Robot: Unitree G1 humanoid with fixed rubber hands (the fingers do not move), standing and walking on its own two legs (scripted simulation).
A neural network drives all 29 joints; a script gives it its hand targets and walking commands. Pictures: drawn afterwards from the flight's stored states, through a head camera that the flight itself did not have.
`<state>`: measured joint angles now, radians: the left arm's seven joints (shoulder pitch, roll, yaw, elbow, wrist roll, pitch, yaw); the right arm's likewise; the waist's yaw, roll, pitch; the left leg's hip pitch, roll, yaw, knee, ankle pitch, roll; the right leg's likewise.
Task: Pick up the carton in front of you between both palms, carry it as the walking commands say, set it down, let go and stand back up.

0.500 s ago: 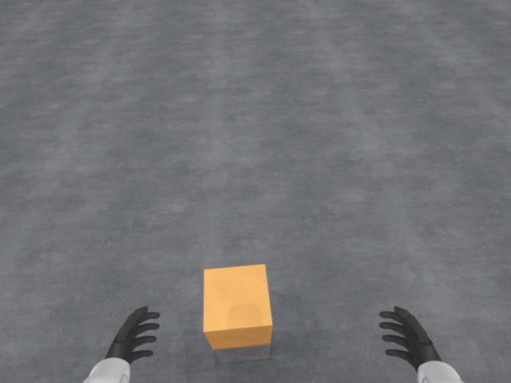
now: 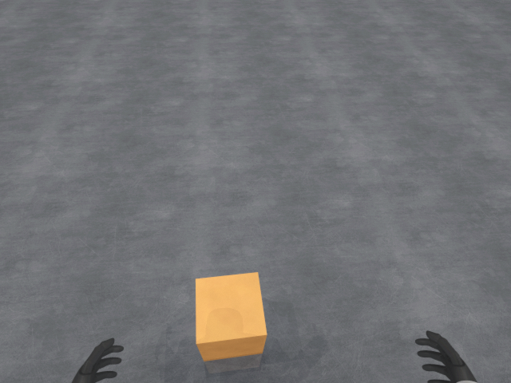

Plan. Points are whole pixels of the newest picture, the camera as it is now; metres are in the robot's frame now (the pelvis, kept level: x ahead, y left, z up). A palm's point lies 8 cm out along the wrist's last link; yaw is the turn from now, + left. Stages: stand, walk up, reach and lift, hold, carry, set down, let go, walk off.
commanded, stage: stand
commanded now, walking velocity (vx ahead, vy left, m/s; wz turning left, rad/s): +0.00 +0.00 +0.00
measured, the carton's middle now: (230, 317) +0.40 +0.09 -0.64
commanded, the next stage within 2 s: none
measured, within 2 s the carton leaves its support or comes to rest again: neither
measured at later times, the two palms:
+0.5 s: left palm out of the picture +0.09 +0.30 -0.10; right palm out of the picture +0.10 -0.30 -0.08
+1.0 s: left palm out of the picture +0.06 +0.31 -0.10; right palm out of the picture +0.07 -0.30 -0.09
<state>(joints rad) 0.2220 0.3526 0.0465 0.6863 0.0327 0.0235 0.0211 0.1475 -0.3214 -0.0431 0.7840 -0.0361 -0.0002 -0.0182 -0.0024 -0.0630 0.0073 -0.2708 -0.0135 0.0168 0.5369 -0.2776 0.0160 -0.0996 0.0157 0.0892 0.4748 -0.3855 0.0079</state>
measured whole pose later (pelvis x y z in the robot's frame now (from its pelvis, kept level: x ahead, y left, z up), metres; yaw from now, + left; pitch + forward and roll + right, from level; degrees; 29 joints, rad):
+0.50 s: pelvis -0.01 +0.01 +0.00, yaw +0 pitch -1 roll +0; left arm 0.22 0.38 0.02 0.82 0.03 0.00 0.03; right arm 0.13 -0.34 -0.04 0.93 -0.03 -0.01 -0.01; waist 0.00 -0.04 0.02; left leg -0.22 -0.02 0.03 0.48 -0.23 0.02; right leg -0.05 0.01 0.10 0.42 -0.34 0.02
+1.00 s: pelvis -0.03 +0.01 +0.01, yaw +0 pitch -2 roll +0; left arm 0.20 0.39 0.01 0.92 0.03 -0.01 0.02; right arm 0.11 -0.36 -0.03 1.02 -0.02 -0.01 -0.01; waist -0.01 -0.03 0.03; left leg -0.20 -0.02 0.02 0.42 -0.18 0.03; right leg -0.04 0.01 0.10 0.37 -0.29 0.02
